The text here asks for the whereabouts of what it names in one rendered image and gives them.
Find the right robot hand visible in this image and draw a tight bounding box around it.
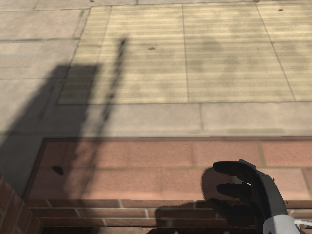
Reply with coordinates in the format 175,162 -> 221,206
209,159 -> 289,232

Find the right robot forearm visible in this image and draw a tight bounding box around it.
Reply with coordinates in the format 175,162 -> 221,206
262,214 -> 306,234

